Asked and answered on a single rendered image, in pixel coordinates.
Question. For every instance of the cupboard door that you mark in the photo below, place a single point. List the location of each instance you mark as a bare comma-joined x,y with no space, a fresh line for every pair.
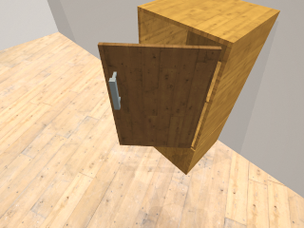
163,89

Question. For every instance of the handle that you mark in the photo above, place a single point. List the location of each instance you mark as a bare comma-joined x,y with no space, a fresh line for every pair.
114,91

